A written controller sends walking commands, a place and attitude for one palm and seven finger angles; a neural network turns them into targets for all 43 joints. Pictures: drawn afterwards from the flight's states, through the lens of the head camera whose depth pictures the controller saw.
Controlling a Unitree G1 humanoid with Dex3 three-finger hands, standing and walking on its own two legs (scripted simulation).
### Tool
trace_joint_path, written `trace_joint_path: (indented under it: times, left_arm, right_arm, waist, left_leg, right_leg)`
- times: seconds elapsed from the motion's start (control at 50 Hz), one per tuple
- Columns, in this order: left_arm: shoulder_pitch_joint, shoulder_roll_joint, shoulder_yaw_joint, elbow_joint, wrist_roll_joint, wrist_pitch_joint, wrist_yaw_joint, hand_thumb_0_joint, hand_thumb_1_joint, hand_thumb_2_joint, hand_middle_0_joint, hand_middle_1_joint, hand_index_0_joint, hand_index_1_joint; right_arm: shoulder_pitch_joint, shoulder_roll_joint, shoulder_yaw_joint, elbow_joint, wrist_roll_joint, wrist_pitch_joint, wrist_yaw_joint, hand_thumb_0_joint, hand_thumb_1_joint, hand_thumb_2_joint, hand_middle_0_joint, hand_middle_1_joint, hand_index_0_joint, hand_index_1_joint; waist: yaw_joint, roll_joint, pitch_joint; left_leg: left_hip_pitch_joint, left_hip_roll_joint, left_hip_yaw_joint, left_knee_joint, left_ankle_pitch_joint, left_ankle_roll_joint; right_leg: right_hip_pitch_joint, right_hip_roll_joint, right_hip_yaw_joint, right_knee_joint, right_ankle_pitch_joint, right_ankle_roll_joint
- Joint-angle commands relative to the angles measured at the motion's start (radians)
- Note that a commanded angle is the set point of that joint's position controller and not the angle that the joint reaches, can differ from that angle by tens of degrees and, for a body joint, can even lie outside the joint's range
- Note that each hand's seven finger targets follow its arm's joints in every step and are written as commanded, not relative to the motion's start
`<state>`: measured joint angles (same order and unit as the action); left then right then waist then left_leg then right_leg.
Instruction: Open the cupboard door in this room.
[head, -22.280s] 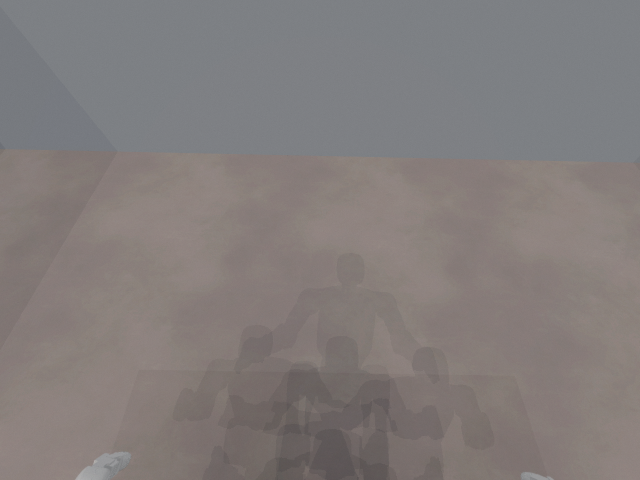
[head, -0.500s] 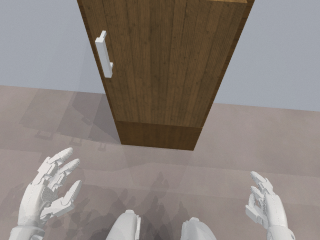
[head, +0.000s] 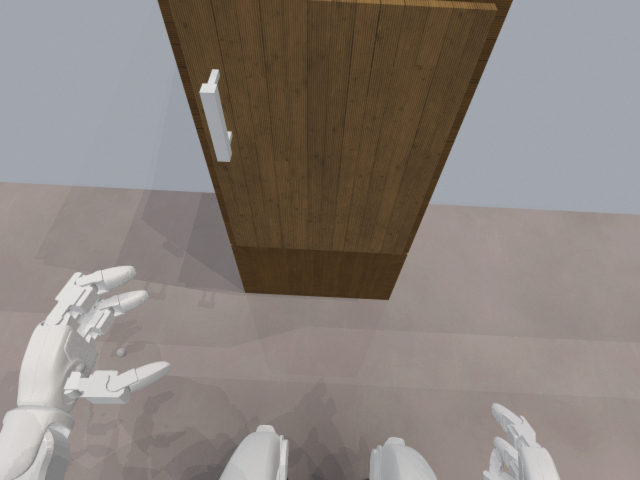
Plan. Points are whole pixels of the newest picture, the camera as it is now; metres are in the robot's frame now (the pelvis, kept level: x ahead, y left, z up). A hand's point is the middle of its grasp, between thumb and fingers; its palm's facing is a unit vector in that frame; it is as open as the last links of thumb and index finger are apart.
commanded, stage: raise the hand with hooked fingers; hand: left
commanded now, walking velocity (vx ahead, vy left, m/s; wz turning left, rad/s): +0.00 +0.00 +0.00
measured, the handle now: (219, 117) +0.62 +0.21 +0.06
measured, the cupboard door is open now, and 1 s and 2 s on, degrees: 0 0 0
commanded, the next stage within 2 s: move the hooked fingers beside the handle in 1.16 s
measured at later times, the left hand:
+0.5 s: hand (100, 305) +0.29 +0.27 +0.06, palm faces +0.03 -1.00 -0.06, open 13.9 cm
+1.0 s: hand (113, 286) +0.31 +0.26 +0.06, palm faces +0.04 -1.00 -0.04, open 14.0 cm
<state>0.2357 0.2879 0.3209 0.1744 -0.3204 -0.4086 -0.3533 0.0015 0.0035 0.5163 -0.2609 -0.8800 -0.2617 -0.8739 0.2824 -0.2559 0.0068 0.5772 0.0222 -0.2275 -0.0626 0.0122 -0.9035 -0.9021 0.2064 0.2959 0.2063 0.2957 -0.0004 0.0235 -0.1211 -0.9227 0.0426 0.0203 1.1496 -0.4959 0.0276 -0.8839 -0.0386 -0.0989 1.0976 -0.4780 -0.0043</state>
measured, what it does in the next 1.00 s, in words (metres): stands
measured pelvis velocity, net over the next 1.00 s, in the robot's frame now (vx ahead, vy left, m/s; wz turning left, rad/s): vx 0.02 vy -0.01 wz -0.01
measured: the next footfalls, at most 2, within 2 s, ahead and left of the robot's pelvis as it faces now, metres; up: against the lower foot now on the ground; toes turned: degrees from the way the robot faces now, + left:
none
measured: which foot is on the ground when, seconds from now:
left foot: down 0.00-1.00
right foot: down 0.00-1.00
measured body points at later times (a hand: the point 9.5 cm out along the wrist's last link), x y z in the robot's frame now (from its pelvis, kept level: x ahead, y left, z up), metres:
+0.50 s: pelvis +0.02 +0.01 +0.01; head +0.10 +0.02 +0.46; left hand +0.28 +0.32 +0.06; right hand +0.19 -0.23 -0.07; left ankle +0.03 +0.10 -0.65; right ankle +0.03 -0.12 -0.65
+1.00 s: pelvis +0.02 -0.01 +0.02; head +0.10 +0.00 +0.46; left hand +0.30 +0.31 +0.07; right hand +0.17 -0.27 -0.07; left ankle +0.03 +0.10 -0.65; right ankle +0.03 -0.12 -0.65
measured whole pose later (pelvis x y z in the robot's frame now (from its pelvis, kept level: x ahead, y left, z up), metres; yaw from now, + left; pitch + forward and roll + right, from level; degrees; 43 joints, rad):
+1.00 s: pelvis +0.02 -0.01 +0.02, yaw +0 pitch +15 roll -2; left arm 0.00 0.39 0.44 0.42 -0.36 -0.36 -0.50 -0.01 -0.50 0.30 -0.30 -1.20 -0.30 -1.20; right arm 0.28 -0.28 0.02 0.55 0.03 -0.17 -0.07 0.01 -0.91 -0.90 0.21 0.30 0.21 0.30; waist -0.02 0.02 -0.10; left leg -0.83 0.05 0.02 1.04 -0.48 0.01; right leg -0.80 -0.02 -0.10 0.99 -0.46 -0.01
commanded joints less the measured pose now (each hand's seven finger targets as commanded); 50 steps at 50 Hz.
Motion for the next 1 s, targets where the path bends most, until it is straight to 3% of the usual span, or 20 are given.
trace_joint_path:
  times: [0.0,0.06,0.1,0.18,0.22,0.3,0.34,0.46,0.5,0.58,0.64,0.68,0.7,0.8,0.88,0.98]
  left_arm:
    - [-0.179,0.210,0.063,-0.172,-0.019,-0.059,-0.052,0.000,-0.220,0.420,-0.280,-1.020,-0.280,-1.020]
    - [-0.166,0.243,0.106,-0.210,-0.036,-0.050,-0.061,0.000,-0.290,0.390,-0.285,-1.065,-0.285,-1.065]
    - [-0.160,0.268,0.140,-0.209,-0.046,-0.038,-0.051,0.000,-0.337,0.370,-0.288,-1.095,-0.288,-1.095]
    - [-0.158,0.235,0.121,-0.176,-0.042,-0.016,-0.035,0.000,-0.430,0.330,-0.295,-1.155,-0.295,-1.155]
    - [-0.175,0.223,0.109,-0.144,-0.037,0.000,-0.043,0.000,-0.477,0.310,-0.298,-1.185,-0.298,-1.185]
    - [-0.229,0.247,0.114,-0.085,-0.037,0.028,-0.077,0.000,-0.500,0.300,-0.300,-1.200,-0.300,-1.200]
    - [-0.266,0.276,0.140,-0.089,-0.041,0.027,-0.093,0.000,-0.500,0.300,-0.300,-1.200,-0.300,-1.200]
    - [-0.333,0.325,0.183,-0.100,-0.054,0.000,-0.109,0.000,-0.500,0.300,-0.300,-1.200,-0.300,-1.200]
    - [-0.326,0.337,0.196,-0.047,-0.058,0.006,-0.116,0.000,-0.500,0.300,-0.300,-1.200,-0.300,-1.200]
    - [-0.354,0.341,0.199,0.030,-0.064,0.032,-0.142,0.000,-0.500,0.300,-0.300,-1.200,-0.300,-1.200]
    - [-0.392,0.368,0.210,0.050,-0.063,0.045,-0.160,0.000,-0.500,0.300,-0.300,-1.200,-0.300,-1.200]
    - [-0.373,0.342,0.197,0.053,-0.073,0.044,-0.166,0.000,-0.500,0.300,-0.300,-1.200,-0.300,-1.200]
    - [-0.365,0.342,0.199,0.068,-0.077,0.043,-0.170,0.000,-0.500,0.300,-0.300,-1.200,-0.300,-1.200]
    - [-0.377,0.366,0.214,0.049,-0.069,0.011,-0.155,0.000,-0.500,0.300,-0.300,-1.200,-0.300,-1.200]
    - [-0.380,0.371,0.230,0.045,-0.066,-0.009,-0.136,0.000,-0.500,0.300,-0.300,-1.200,-0.300,-1.200]
    - [-0.392,0.359,0.217,0.062,-0.067,-0.019,-0.142,0.000,-0.500,0.300,-0.300,-1.200,-0.300,-1.200]
  right_arm:
    - [-0.041,-0.161,-0.056,-0.157,0.011,-0.061,-0.022,0.000,-0.900,-0.900,0.200,0.300,0.200,0.300]
    - [-0.040,-0.157,-0.055,-0.163,0.014,-0.062,-0.026,0.000,-0.900,-0.900,0.200,0.300,0.200,0.300]
    - [-0.036,-0.157,-0.052,-0.162,0.012,-0.060,-0.025,0.000,-0.900,-0.900,0.200,0.300,0.200,0.300]
    - [-0.035,-0.156,-0.051,-0.160,0.011,-0.049,-0.015,0.000,-0.900,-0.900,0.200,0.300,0.200,0.300]
    - [-0.026,-0.159,-0.051,-0.162,0.010,-0.041,-0.012,0.000,-0.900,-0.900,0.200,0.300,0.200,0.300]
    - [-0.018,-0.170,-0.049,-0.168,0.013,-0.029,-0.014,0.000,-0.900,-0.900,0.200,0.300,0.200,0.300]
    - [-0.016,-0.171,-0.050,-0.168,0.013,-0.028,-0.017,0.000,-0.900,-0.900,0.200,0.300,0.200,0.300]
    - [-0.009,-0.166,-0.047,-0.157,0.010,-0.029,-0.021,0.000,-0.900,-0.900,0.200,0.300,0.200,0.300]
    - [-0.003,-0.169,-0.046,-0.152,0.011,-0.025,-0.022,0.000,-0.900,-0.900,0.200,0.300,0.200,0.300]
    - [-0.004,-0.173,-0.045,-0.148,0.017,-0.012,-0.023,0.000,-0.900,-0.900,0.200,0.300,0.200,0.300]
    - [0.001,-0.175,-0.044,-0.148,0.018,-0.005,-0.025,0.000,-0.900,-0.900,0.200,0.300,0.200,0.300]
    - [0.000,-0.172,-0.046,-0.154,0.018,-0.006,-0.023,0.000,-0.900,-0.900,0.200,0.300,0.200,0.300]
    - [0.006,-0.175,-0.046,-0.157,0.016,-0.006,-0.023,0.000,-0.900,-0.900,0.200,0.300,0.200,0.300]
    - [0.004,-0.173,-0.049,-0.157,0.014,-0.002,-0.016,0.000,-0.900,-0.900,0.200,0.300,0.200,0.300]
    - [0.001,-0.168,-0.050,-0.155,0.015,0.004,-0.015,0.000,-0.900,-0.900,0.200,0.300,0.200,0.300]
    - [-0.009,-0.164,-0.047,-0.153,0.017,0.007,-0.018,0.000,-0.900,-0.900,0.200,0.300,0.200,0.300]
  waist:
    - [-0.018,0.033,-0.217]
    - [0.010,0.093,-0.285]
    - [0.023,0.094,-0.286]
    - [0.008,0.110,-0.245]
    - [-0.003,0.086,-0.237]
    - [-0.014,0.070,-0.211]
    - [-0.008,0.064,-0.259]
    - [0.000,0.093,-0.314]
    - [0.001,0.065,-0.298]
    - [-0.006,0.061,-0.270]
    - [-0.005,0.083,-0.285]
    - [-0.005,0.064,-0.283]
    - [-0.007,0.021,-0.282]
    - [-0.001,0.071,-0.278]
    - [-0.007,0.042,-0.279]
    - [-0.009,0.064,-0.265]
  left_leg:
    - [0.175,-0.034,-0.077,-0.218,0.081,-0.006]
    - [0.243,-0.034,-0.077,-0.240,0.157,-0.012]
    - [0.262,-0.031,-0.083,-0.245,0.215,-0.018]
    - [0.280,-0.028,-0.082,-0.253,0.258,-0.026]
    - [0.284,-0.025,-0.085,-0.252,0.282,-0.028]
    - [0.263,-0.027,-0.077,-0.250,0.256,-0.025]
    - [0.287,-0.028,-0.077,-0.249,0.293,-0.025]
    - [0.347,-0.025,-0.077,-0.241,0.400,-0.029]
    - [0.329,-0.024,-0.078,-0.242,0.397,-0.027]
    - [0.302,-0.029,-0.062,-0.251,0.358,-0.021]
    - [0.311,-0.031,-0.053,-0.254,0.371,-0.017]
    - [0.306,-0.032,-0.049,-0.254,0.364,-0.014]
    - [0.288,-0.032,-0.049,-0.247,0.371,-0.009]
    - [0.283,-0.035,-0.043,-0.249,0.352,-0.010]
    - [0.271,-0.036,-0.036,-0.253,0.308,-0.006]
    - [0.245,-0.039,-0.028,-0.249,0.278,-0.004]
  right_leg:
    - [0.097,0.056,0.041,-0.162,0.008,-0.021]
    - [0.147,0.055,0.035,-0.164,0.072,-0.025]
    - [0.164,0.061,0.024,-0.157,0.113,-0.029]
    - [0.150,0.060,0.011,-0.164,0.148,-0.024]
    - [0.144,0.064,0.006,-0.164,0.168,-0.023]
    - [0.147,0.068,0.012,-0.179,0.166,-0.024]
    - [0.170,0.065,0.015,-0.179,0.193,-0.023]
    - [0.198,0.066,0.021,-0.177,0.261,-0.024]
    - [0.205,0.070,0.020,-0.179,0.262,-0.026]
    - [0.220,0.064,0.027,-0.201,0.263,-0.020]
    - [0.239,0.062,0.035,-0.211,0.283,-0.021]
    - [0.249,0.062,0.037,-0.218,0.288,-0.019]
    - [0.259,0.066,0.038,-0.215,0.301,-0.020]
    - [0.256,0.064,0.048,-0.214,0.282,-0.022]
    - [0.266,0.059,0.058,-0.228,0.253,-0.014]
    - [0.282,0.053,0.075,-0.237,0.237,-0.012]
